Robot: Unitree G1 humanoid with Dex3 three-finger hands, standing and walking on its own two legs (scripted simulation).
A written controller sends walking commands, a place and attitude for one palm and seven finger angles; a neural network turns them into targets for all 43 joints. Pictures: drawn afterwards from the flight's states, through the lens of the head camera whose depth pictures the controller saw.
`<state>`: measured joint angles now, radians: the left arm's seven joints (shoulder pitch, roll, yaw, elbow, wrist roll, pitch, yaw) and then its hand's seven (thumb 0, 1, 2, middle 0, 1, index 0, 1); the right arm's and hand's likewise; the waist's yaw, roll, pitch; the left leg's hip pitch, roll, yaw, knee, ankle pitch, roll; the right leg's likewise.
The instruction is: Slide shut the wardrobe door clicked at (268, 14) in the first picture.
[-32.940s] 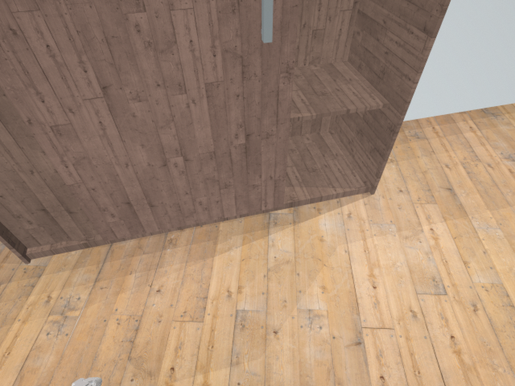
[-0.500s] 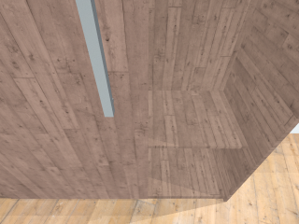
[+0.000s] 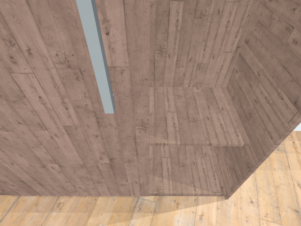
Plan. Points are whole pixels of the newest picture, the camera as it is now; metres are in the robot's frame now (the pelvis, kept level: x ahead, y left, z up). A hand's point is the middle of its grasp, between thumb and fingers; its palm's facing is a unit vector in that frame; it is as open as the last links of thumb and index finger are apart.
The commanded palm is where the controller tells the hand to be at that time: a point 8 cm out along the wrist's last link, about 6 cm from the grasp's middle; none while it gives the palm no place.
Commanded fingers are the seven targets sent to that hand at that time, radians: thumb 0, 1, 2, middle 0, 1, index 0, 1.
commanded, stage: raise the hand with hooked fingers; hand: left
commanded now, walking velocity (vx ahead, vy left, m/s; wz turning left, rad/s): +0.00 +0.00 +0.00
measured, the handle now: (101, 55) +0.41 +0.14 +0.27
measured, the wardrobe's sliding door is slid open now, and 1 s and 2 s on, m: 0.49 0.49 0.49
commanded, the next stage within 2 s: none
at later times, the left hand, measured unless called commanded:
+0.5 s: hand (67, 204) +0.16 +0.20 +0.05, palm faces +0.24 -0.97 -0.09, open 9.5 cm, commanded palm +0.15 +0.24 +0.06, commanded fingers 0.00 0.20 0.60 -0.25 -0.75 -0.25 -0.75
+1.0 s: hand (42, 150) +0.23 +0.24 +0.16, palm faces +0.13 -0.98 -0.14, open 12.5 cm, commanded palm +0.19 +0.29 +0.17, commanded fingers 0.00 -0.38 0.35 -0.29 -1.12 -0.29 -1.12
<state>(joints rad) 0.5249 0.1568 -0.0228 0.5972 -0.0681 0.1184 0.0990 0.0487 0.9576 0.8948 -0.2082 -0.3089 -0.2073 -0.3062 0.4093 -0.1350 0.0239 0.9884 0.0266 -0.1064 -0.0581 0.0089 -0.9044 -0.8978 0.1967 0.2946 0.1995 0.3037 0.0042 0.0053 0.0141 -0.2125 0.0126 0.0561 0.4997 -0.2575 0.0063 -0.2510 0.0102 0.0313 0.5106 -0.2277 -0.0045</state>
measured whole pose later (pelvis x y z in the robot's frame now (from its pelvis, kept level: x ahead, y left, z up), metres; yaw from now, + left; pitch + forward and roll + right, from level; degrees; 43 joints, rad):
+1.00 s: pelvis +0.02 -0.01 -0.01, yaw +5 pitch -1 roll -1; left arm 0.25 0.37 0.35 -0.22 -0.37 0.01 -0.32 0.00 -0.16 0.45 -0.28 -0.99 -0.28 -0.98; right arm 0.25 -0.29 0.02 0.66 0.08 -0.36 -0.11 0.02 -0.90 -0.90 0.20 0.29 0.20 0.30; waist 0.05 0.06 -0.06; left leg -0.27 0.01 -0.03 0.62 -0.34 0.00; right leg -0.26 0.00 -0.05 0.60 -0.33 -0.01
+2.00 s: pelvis +0.01 -0.01 +0.00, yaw +5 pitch -4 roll +0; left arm -0.29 0.59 0.54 0.03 -0.35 0.41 -0.46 -0.01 -0.50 0.30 -0.31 -1.21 -0.31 -1.20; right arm 0.18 -0.29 0.09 0.65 0.10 -0.21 -0.08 0.02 -0.90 -0.90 0.20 0.29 0.20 0.30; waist 0.07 0.08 -0.04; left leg -0.19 -0.01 -0.03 0.52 -0.27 0.00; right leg -0.18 -0.01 -0.06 0.51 -0.26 -0.01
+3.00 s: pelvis +0.02 -0.01 +0.00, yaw +5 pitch -3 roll +0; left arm -0.37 0.46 0.41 0.03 -0.32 0.43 -0.34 -0.01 -0.50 0.30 -0.31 -1.21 -0.31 -1.20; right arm 0.15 -0.28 0.08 0.66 0.09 -0.16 -0.08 0.02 -0.90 -0.90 0.20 0.29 0.20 0.30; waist 0.05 0.09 -0.05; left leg -0.18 -0.01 -0.03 0.50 -0.27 0.00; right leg -0.18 -0.01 -0.05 0.50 -0.28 -0.01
